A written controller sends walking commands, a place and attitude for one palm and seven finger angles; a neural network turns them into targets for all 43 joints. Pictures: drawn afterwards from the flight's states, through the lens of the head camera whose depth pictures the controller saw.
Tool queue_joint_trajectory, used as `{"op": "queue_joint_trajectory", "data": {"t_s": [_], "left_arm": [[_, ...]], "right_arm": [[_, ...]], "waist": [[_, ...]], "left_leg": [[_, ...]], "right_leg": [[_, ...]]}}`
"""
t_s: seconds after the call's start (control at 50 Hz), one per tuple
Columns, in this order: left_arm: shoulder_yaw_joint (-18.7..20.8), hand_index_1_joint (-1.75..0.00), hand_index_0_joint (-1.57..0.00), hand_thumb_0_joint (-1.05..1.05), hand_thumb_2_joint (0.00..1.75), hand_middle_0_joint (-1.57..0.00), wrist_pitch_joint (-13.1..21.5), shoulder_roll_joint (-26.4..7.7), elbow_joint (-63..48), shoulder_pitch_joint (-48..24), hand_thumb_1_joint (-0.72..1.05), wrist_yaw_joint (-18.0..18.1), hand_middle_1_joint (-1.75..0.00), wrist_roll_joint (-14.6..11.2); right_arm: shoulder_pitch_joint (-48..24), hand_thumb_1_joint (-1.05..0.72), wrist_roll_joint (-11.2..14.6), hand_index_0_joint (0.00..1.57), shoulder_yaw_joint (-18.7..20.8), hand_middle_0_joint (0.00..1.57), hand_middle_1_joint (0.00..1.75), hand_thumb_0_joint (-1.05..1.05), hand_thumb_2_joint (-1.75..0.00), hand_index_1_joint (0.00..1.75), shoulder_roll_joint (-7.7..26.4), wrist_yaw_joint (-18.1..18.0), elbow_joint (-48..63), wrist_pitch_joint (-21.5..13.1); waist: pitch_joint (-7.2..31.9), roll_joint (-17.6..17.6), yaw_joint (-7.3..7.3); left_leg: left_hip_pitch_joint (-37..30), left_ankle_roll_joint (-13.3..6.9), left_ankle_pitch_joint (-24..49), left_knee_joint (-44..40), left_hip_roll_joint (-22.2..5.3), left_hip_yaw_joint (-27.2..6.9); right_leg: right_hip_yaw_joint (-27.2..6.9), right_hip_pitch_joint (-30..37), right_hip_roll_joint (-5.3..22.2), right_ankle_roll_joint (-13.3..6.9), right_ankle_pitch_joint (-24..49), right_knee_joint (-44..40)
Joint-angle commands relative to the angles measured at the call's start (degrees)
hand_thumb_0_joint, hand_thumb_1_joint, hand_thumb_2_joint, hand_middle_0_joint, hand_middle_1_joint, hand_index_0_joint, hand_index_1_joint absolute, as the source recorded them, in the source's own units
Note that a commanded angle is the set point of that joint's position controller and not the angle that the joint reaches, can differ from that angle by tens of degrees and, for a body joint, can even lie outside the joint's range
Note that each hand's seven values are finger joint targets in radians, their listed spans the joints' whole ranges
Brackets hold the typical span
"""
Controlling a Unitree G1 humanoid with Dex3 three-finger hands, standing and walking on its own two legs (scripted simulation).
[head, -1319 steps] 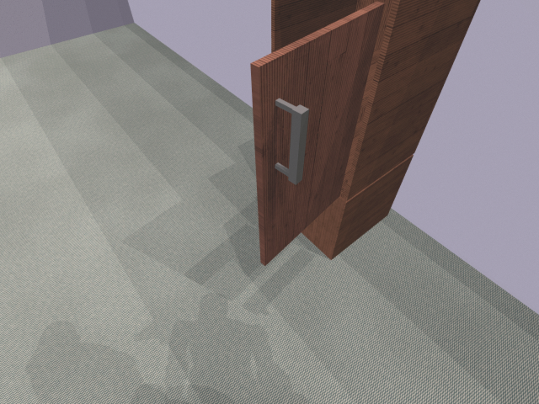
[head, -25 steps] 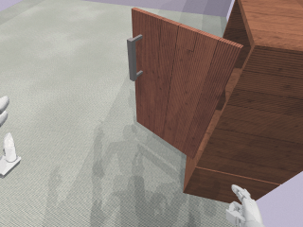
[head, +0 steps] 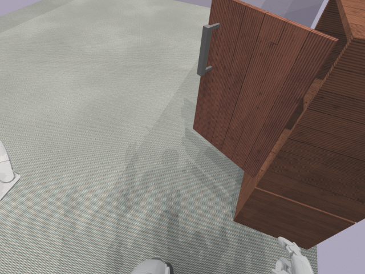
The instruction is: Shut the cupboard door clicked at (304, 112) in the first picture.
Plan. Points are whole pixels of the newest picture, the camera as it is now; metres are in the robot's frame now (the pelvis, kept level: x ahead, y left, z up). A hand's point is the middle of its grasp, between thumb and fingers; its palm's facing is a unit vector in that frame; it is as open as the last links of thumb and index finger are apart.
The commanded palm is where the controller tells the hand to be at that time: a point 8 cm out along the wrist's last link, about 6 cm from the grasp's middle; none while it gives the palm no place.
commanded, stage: step back with the hand held close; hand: left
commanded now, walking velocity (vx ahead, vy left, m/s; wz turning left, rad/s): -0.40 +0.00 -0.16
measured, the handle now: (208, 50) +0.76 -0.02 +0.11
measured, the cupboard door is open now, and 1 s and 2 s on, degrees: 63 63 63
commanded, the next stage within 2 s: stop stepping back and stand still in 0.12 s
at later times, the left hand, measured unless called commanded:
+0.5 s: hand out of the picture +0.13 +0.31 +0.20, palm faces +0.42 -0.87 -0.28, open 7.5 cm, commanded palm +0.05 +0.34 +0.20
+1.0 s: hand out of the picture +0.09 +0.35 +0.17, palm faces +0.37 -0.89 -0.26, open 7.5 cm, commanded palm +0.03 +0.39 +0.20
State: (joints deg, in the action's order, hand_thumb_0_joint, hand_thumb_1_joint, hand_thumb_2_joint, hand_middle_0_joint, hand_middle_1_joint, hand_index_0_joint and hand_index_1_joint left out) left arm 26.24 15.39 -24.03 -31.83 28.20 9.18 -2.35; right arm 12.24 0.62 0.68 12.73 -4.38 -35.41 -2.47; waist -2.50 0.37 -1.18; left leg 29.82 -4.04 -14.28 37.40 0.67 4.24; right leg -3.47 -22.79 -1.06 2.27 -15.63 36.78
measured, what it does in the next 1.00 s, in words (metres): walks backwards: right foot, then left foot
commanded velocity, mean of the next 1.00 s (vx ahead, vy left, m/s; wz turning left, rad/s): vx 0.10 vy -0.05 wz -0.04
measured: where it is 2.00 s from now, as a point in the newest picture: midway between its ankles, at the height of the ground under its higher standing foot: outside the picture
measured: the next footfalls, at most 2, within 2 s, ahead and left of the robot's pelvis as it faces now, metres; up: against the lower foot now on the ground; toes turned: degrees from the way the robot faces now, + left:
right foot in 0.26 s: -0.16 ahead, -0.11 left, +0.00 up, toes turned -2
left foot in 0.42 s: -0.01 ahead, +0.11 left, +0.00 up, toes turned -3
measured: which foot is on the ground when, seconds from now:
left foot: down 0.00-0.26, up 0.28-0.40, down 0.42-0.72, up 0.74-0.98, down 1.00-1.00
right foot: up 0.00-0.24, down 0.26-0.44, up 0.46-0.72, down 0.74-1.00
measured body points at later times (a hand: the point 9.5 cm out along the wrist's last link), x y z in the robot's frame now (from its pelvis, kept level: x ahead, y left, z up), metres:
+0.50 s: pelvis -0.13 +0.06 +0.01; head -0.13 +0.10 +0.46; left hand +0.10 +0.36 +0.21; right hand +0.02 -0.19 -0.05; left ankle -0.05 +0.12 -0.72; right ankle -0.18 -0.10 -0.70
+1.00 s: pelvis -0.16 +0.12 +0.01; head -0.18 +0.15 +0.46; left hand +0.07 +0.40 +0.18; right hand -0.09 -0.16 -0.07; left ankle -0.11 +0.23 -0.72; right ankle -0.25 +0.01 -0.72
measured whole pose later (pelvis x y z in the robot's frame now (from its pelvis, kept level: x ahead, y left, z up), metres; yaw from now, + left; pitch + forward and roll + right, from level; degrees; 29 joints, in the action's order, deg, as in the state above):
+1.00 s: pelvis -0.16 +0.12 +0.01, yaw -9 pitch -1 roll -2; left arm 21.2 9.0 -18.9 -23.2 24.6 10.8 -1.6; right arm 18.9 0.1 0.8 13.0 -5.6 -39.6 -3.5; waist 4.7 -2.2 0.5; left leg 19.8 -1.0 -19.5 39.1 -4.8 3.7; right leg 5.0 -7.4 0.0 -1.4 -24.2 32.2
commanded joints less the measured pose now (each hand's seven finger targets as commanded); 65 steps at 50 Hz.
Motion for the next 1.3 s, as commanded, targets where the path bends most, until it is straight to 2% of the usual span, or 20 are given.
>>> {"op": "queue_joint_trajectory", "data": {"t_s": [0.0,0.16,0.2,0.24,0.26,0.3,0.36,0.4,0.44,0.5,0.64,0.68,0.72,0.74,0.82,0.96,1.0,1.04,1.14,1.28], "left_arm": [[8.9,-0.30,-0.20,0.00,0.90,-0.20,3.3,-13.1,-7.2,-8.2,0.90,0.8,-0.30,0.0],[7.5,-0.30,-0.20,0.00,0.90,-0.20,3.7,-12.1,-11.7,-1.1,0.90,-1.3,-0.30,-4.2],[7.9,-0.30,-0.20,0.00,0.90,-0.20,4.6,-13.6,-14.6,-3.6,0.90,-1.3,-0.30,-3.7],[7.1,-0.30,-0.20,0.00,0.90,-0.20,5.4,-15.9,-15.5,-9.2,0.90,-0.3,-0.30,-2.3],[7.9,-0.30,-0.20,0.00,0.90,-0.20,5.3,-17.8,-16.9,-13.3,0.90,0.8,-0.30,-1.9],[4.5,-0.30,-0.20,0.00,0.90,-0.20,1.9,-14.2,-12.2,-13.9,0.90,-0.1,-0.30,-1.5],[2.6,-0.30,-0.20,0.00,0.90,-0.20,-1.1,-10.2,-4.4,-13.2,0.90,0.4,-0.30,-1.2],[1.4,-0.30,-0.20,0.00,0.90,-0.20,-1.8,-9.9,-3.4,-15.3,0.90,0.4,-0.30,-0.8],[1.6,-0.30,-0.20,0.00,0.90,-0.20,-1.7,-9.3,-0.1,-13.1,0.90,0.6,-0.30,-0.7],[4.9,-0.30,-0.20,0.00,0.90,-0.20,-1.5,-12.3,-9.9,-3.1,0.90,-0.1,-0.30,-1.3],[7.6,-0.30,-0.20,0.00,0.90,-0.20,-2.8,-14.3,-16.6,8.4,0.90,0.8,-0.30,-0.5],[8.7,-0.30,-0.20,0.00,0.90,-0.20,-3.9,-15.2,-13.6,5.4,0.90,1.2,-0.30,0.1],[9.3,-0.30,-0.20,0.00,0.90,-0.20,-3.2,-15.7,-11.4,-0.7,0.90,1.4,-0.30,-0.6],[11.7,-0.30,-0.20,0.00,0.90,-0.20,-1.8,-17.4,-9.6,-4.5,0.90,1.7,-0.30,-1.2],[4.2,-0.30,-0.20,0.00,0.90,-0.20,-2.8,-9.9,3.5,-3.8,0.90,0.8,-0.30,-0.2],[-0.8,-0.30,-0.20,0.00,0.90,-0.20,-1.1,-10.3,-10.5,-13.4,0.90,2.0,-0.30,1.1],[5.0,-0.30,-0.20,0.00,0.90,-0.20,0.2,-14.8,-18.1,-10.2,0.90,2.3,-0.30,0.5],[8.1,-0.30,-0.20,0.00,0.90,-0.20,1.2,-17.0,-20.0,-6.7,0.90,1.5,-0.30,-0.2],[9.6,-0.30,-0.20,0.00,0.90,-0.20,-0.6,-13.2,-15.5,4.4,0.90,0.7,-0.30,-1.3],[6.3,-0.30,-0.20,0.00,0.90,-0.20,-3.6,-9.9,-6.1,6.3,0.90,-0.9,-0.30,-1.4]], "right_arm": [[-6.8,-0.90,-0.8,0.20,3.1,0.20,0.30,0.00,-0.90,0.30,7.7,-1.5,9.0,-5.4],[-7.8,-0.90,0.2,0.20,3.2,0.20,0.30,0.00,-0.90,0.30,5.6,2.3,8.8,-6.2],[-5.8,-0.90,-0.5,0.20,3.3,0.20,0.30,0.00,-0.90,0.30,4.9,2.5,7.5,-5.9],[-4.8,-0.90,0.1,0.20,2.9,0.20,0.30,0.00,-0.90,0.30,4.1,1.9,6.1,-6.4],[-5.8,-0.90,-0.2,0.20,2.3,0.20,0.30,0.00,-0.90,0.30,4.2,1.9,6.2,-6.6],[-5.9,-0.90,1.1,0.20,2.4,0.20,0.30,0.00,-0.90,0.30,5.3,1.2,6.9,-6.5],[-4.1,-0.90,0.8,0.20,1.5,0.20,0.30,0.00,-0.90,0.30,6.3,-0.6,5.6,-5.8],[-4.2,-0.90,0.6,0.20,1.8,0.20,0.30,0.00,-0.90,0.30,8.2,-0.5,6.6,-7.0],[-4.0,-0.90,0.4,0.20,1.3,0.20,0.30,0.00,-0.90,0.30,6.6,-0.2,7.1,-7.2],[-6.4,-0.90,-0.3,0.20,1.8,0.20,0.30,0.00,-0.90,0.30,6.8,1.0,9.0,-6.6],[-4.9,-0.90,-1.2,0.20,1.8,0.20,0.30,0.00,-0.90,0.30,5.4,0.7,10.1,-3.4],[-3.1,-0.90,-1.3,0.20,2.3,0.20,0.30,0.00,-0.90,0.30,4.7,0.2,8.5,-2.4],[-3.2,-0.90,-0.8,0.20,3.1,0.20,0.30,0.00,-0.90,0.30,5.6,0.0,7.0,-1.8],[-2.9,-0.90,-1.2,0.20,3.0,0.20,0.30,0.00,-0.90,0.30,6.3,0.0,5.8,-2.6],[-4.4,-0.90,0.2,0.20,3.5,0.20,0.30,0.00,-0.90,0.30,6.7,-0.6,6.4,-2.2],[-4.3,-0.90,-1.0,0.20,1.6,0.20,0.30,0.00,-0.90,0.30,6.0,-2.1,6.2,-5.7],[-3.5,-0.90,-0.8,0.20,2.6,0.20,0.30,0.00,-0.90,0.30,8.7,-1.9,7.9,-5.9],[-3.9,-0.90,-2.0,0.20,1.1,0.20,0.30,0.00,-0.90,0.30,5.0,-0.6,7.4,-6.5],[-3.1,-0.90,-1.4,0.20,1.7,0.20,0.30,0.00,-0.90,0.30,5.1,1.7,6.8,-6.1],[-2.0,-0.90,0.0,0.20,2.1,0.20,0.30,0.00,-0.90,0.30,5.9,1.6,8.8,-4.0]], "waist": [[8.6,15.7,0.69],[13.6,14.9,-0.73],[13.5,7.2,-0.16],[7.7,-13.6,0.40],[6.5,-13.8,0.15],[9.5,-14.0,0.24],[5.5,5.9,3.64],[4.8,19.9,2.52],[3.8,6.3,2.18],[8.7,8.0,1.04],[8.7,14.7,0.93],[7.9,4.1,1.22],[2.4,-9.6,1.69],[0.5,-6.9,2.87],[-2.4,-4.9,2.03],[-1.0,-2.0,2.19],[5.1,20.5,2.15],[5.3,18.2,2.17],[8.3,14.1,1.75],[9.0,4.4,2.12]], "left_leg": [[13.0,-4.4,-30.4,-32.6,-22.2,-25.5],[-8.0,6.7,-19.1,-27.6,-18.6,-4.2],[-16.4,9.7,-13.9,-16.5,-14.5,-0.5],[-20.7,8.5,-6.2,16.0,-4.5,1.3],[-12.5,7.6,-9.9,23.9,-4.3,-1.6],[-5.2,5.8,-8.3,19.8,-4.0,-5.8],[-21.2,4.1,4.8,-7.5,-2.0,-1.9],[-21.9,-0.8,13.4,-17.9,-15.7,-18.7],[-17.2,-2.1,-3.3,-26.0,-17.8,-23.9],[-10.0,2.6,-28.4,-34.1,-17.0,-23.9],[-0.5,4.7,-24.5,-25.6,-9.9,-6.4],[3.9,5.0,-17.2,-7.5,-5.2,-0.8],[11.2,4.5,-9.8,22.7,-2.1,-2.6],[11.8,5.2,-7.1,29.4,-3.4,-4.3],[7.1,4.4,-5.8,22.3,-6.7,-4.7],[-18.8,2.6,-3.1,-7.8,-2.5,3.0],[-30.7,-2.3,7.1,-16.6,-16.7,-21.6],[-23.0,-3.8,9.5,-22.9,-20.7,-27.5],[-21.4,-0.8,27.0,-15.6,-17.1,-8.6],[-14.3,2.7,20.4,-10.6,-14.3,-2.9]], "right_leg": [[1.4,14.4,-5.8,-1.0,-10.7,30.5],[8.9,11.1,-3.7,-3.0,-20.8,1.2],[1.4,5.1,1.6,-4.8,-19.0,-15.9],[-24.1,-13.1,20.0,-11.6,-11.0,-31.9],[-21.1,-7.3,23.5,-14.5,3.5,-28.7],[-15.7,5.8,17.2,-13.4,15.0,-17.9],[-2.2,2.2,8.0,-6.2,19.3,-4.8],[2.3,-1.3,0.4,-1.5,-6.1,8.2],[1.0,0.7,-1.2,-1.9,-11.3,8.3],[2.9,7.2,-2.6,-2.7,-9.7,11.9],[12.9,25.5,-5.7,-5.4,-12.8,-8.2],[4.1,26.4,2.1,-8.5,-14.5,-17.6],[-21.5,13.3,21.7,-17.8,-20.4,-29.2],[-18.7,10.5,22.3,-19.1,-12.8,-28.6],[-16.1,3.7,17.5,-15.5,-28.8,-26.9],[1.3,2.2,8.3,-9.8,-10.4,-11.8],[8.5,-6.8,0.3,-3.8,-9.6,9.6],[3.1,-3.5,0.7,-3.1,-16.2,17.3],[6.7,4.2,-0.2,-1.4,-4.4,3.1],[6.6,18.0,0.3,-1.3,17.3,-12.3]]}}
